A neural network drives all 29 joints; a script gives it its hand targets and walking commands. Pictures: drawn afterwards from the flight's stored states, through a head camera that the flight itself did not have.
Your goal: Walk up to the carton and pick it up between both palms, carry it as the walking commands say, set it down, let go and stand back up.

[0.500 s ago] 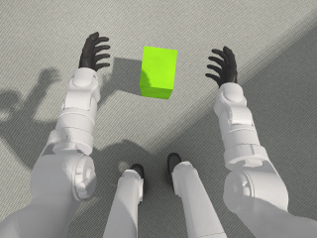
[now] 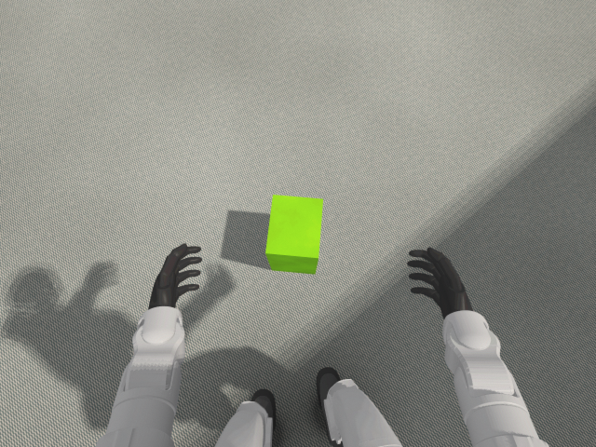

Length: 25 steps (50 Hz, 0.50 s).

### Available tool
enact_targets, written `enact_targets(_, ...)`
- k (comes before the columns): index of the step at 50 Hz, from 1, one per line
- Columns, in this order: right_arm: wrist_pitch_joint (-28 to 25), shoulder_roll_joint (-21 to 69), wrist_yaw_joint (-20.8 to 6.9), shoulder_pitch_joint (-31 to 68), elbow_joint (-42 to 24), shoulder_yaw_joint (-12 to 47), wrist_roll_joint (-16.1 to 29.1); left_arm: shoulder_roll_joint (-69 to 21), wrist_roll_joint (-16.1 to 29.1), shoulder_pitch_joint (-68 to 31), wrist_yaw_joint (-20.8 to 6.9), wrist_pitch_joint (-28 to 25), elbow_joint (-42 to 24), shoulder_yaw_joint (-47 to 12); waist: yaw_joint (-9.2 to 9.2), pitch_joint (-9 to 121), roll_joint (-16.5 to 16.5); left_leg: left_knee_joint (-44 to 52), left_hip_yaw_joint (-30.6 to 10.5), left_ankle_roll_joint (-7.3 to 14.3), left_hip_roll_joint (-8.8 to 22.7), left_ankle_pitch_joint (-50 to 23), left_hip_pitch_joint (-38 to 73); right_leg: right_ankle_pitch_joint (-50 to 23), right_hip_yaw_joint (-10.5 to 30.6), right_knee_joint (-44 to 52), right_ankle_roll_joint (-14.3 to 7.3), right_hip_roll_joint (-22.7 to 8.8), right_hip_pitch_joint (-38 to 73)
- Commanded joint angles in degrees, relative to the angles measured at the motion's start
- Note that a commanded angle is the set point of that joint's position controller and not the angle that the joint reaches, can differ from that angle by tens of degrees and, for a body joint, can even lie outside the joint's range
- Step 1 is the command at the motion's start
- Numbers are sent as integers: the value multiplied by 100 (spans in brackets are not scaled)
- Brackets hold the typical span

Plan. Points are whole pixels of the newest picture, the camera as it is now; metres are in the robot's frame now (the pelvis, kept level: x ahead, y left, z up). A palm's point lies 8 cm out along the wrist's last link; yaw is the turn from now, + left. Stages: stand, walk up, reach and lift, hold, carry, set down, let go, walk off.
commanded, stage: let go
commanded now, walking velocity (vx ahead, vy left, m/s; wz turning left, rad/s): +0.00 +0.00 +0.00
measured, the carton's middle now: (295, 237) +0.55 -0.02 -0.62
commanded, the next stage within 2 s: stand in 0.84 s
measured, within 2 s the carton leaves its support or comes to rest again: neither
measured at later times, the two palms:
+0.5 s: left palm (68, 418) +0.20 +0.26 -0.03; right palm (487, 386) +0.18 -0.21 -0.03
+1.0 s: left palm (63, 441) +0.17 +0.27 -0.05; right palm (487, 386) +0.18 -0.22 -0.04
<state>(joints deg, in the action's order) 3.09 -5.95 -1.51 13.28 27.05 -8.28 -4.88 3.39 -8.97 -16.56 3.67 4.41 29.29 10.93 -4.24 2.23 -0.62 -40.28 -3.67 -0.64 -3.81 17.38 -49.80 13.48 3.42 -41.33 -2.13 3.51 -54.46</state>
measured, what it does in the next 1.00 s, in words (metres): shifts its weight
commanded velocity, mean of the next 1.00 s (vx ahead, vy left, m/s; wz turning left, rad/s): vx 0.00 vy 0.00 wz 0.00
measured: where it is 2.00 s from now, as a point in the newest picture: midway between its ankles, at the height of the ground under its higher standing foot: (298, 432)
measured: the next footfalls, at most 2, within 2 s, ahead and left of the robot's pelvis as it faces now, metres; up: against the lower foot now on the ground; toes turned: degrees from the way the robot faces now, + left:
none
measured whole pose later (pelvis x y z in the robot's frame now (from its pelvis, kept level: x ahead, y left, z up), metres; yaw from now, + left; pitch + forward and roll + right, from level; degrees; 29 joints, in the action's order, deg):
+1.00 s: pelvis +0.05 +0.03 +0.03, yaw -3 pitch +0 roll -1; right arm 1.6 -13.9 1.1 -13.6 33.0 -0.6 -2.1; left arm 12.3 -1.5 17.4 0.8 0.2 36.4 0.2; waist -0.1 3.6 -2.2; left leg -30.3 -2.2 2.5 -2.8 21.3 -8.7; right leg 16.4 5.8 -30.0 -0.2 4.0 -13.2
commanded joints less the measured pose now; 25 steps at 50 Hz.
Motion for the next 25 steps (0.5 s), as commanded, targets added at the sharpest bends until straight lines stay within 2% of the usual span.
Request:
enact_targets(1, -316, -230, -24, -313, -737, 460, 417, 575, 90, 311, -270, -506, -216, 5, 111, 2735, 329, 763, 247, -54, 25, -535, 773, -1798, 356, 796, 382, -416, 4810)
enact_targets(2, -331, -308, -20, -846, -537, 478, 429, 692, 97, 765, -334, -520, -93, -11, 88, 2400, 466, 928, 242, -13, 47, -493, 957, -1902, 377, 928, 387, -438, 4875)
enact_targets(3, -364, -233, -30, -826, -480, 614, 484, 596, 194, 715, -415, -574, -10, -154, 150, 2167, 451, 974, 240, 34, 59, -445, 1026, -1936, 360, 964, 384, -454, 4792)
enact_targets(4, -402, -310, -3, -1506, -503, 600, 477, 537, 129, 1388, -453, -580, -75, -185, 152, 2139, 411, 1089, 247, 31, 75, -632, 1512, -2102, 341, 1092, 395, -436, 5183)
enact_targets(5, -426, -352, 12, -1153, -623, 590, 412, 651, 214, 936, -477, -660, -164, -248, 183, 1879, 346, 1179, 187, 35, 59, -568, 1432, -2143, 294, 1052, 392, -407, 4911)
enact_targets(6, -455, -406, 2, -2302, -366, 653, 457, 558, 138, 2032, -496, -615, 1, -303, 216, 1903, 305, 1312, 224, 34, 121, -842, 2133, -2238, 236, 1225, 365, -425, 5325)
enact_targets(7, -487, -564, 41, -1629, -781, 562, 413, 774, 311, 1379, -505, -669, -163, -341, 195, 1664, 262, 1338, 203, 34, 91, -688, 1998, -2145, 240, 1258, 373, -407, 5077)
enact_targets(8, -483, -501, 37, -2336, -708, 587, 430, 825, 177, 1978, -489, -677, -177, -255, 267, 1641, 281, 1466, 241, 16, 95, -833, 2394, -2311, 161, 1328, 386, -365, 5371)
enact_targets(9, -501, -631, 30, -2378, -976, 597, 441, 906, 313, 1934, -494, -712, -425, -340, 257, 1567, 193, 1549, 258, 19, 69, -871, 2572, -2354, 168, 1437, 373, -343, 5415)
enact_targets(10, -483, -750, 29, -2366, -1120, 515, 449, 962, 327, 1843, -509, -727, -515, -327, 213, 1381, 168, 1613, 247, 25, 87, -696, 2562, -2186, 153, 1473, 359, -308, 5416)
enact_targets(11, -468, -817, 4, -2275, -1148, 526, 484, 1044, 387, 1779, -524, -737, -661, -382, 309, 1057, 25, 1730, 254, 27, 89, -522, 2554, -1946, 126, 1524, 342, -307, 5365)
enact_targets(12, -450, -764, -17, -2124, -1206, 546, 499, 1056, 404, 1641, -531, -729, -671, -372, 289, 831, 13, 1734, 276, 49, 109, -451, 2602, -1703, 105, 1562, 356, -278, 5298)
enact_targets(14, -321, -915, -64, -2295, -1193, 474, 508, 1216, 518, 1937, -568, -607, -756, -406, 284, 407, 10, 1834, 318, 54, 197, -184, 2964, -1011, 5, 1730, 327, -258, 5228)
enact_targets(15, -248, -984, -110, -2209, -1175, 566, 504, 1212, 544, 1904, -581, -533, -869, -442, 381, 90, -112, 1965, 340, 86, 236, 36, 2954, -634, -42, 1783, 312, -261, 5221)
enact_targets(16, -165, -927, -120, -2287, -1158, 539, 513, 1316, 587, 2039, -597, -447, -731, -429, 366, 69, -65, 1958, 355, 74, 252, 70, 3126, -563, -42, 1831, 307, -230, 5263)
enact_targets(17, -85, -979, -150, -2299, -1093, 563, 527, 1295, 697, 2120, -622, -392, -922, -563, 408, 4, -224, 2097, 335, 77, 276, 138, 3151, -495, -103, 1814, 294, -163, 5454)
enact_targets(18, -47, -990, -167, -2360, -1194, 531, 493, 1394, 700, 2080, -633, -354, -1021, -486, 360, -88, -87, 2101, 300, 107, 341, 11, 3277, -545, -95, 1782, 318, -118, 5351)
enact_targets(19, -22, -1104, -175, -2257, -1197, 516, 551, 1344, 719, 2130, -636, -309, -1033, -493, 419, -175, -443, 2138, 301, 82, 320, -161, 3205, -711, -64, 1771, 277, -125, 5514)
enact_targets(22, 51, -1276, -222, -2515, -1076, 471, 531, 1277, 912, 2379, -672, -242, -1117, -605, 318, -270, -231, 2079, 191, 60, 382, -746, 3524, -955, -106, 1687, 263, -79, 5472)
enact_targets(23, 67, -1285, -227, -2478, -1094, 442, 537, 1277, 898, 2373, -689, -207, -1083, -580, 314, -254, -368, 2041, 200, 27, 372, -849, 3503, -936, -112, 1691, 237, -73, 5533)
enact_targets(24, 84, -1201, -240, -2542, -1071, 524, 528, 1260, 941, 2484, -693, -194, -1098, -631, 319, -183, -134, 1989, 166, 16, 345, -1024, 3607, -1080, -141, 1672, 244, -63, 5529)
enact_targets(25, 143, -1224, -229, -2528, -1068, 515, 521, 1252, 953, 2538, -697, -147, -998, -643, 318, -252, -138, 1989, 126, 15, 371, -1055, 3645, -1058, -173, 1701, 254, -71, 5583)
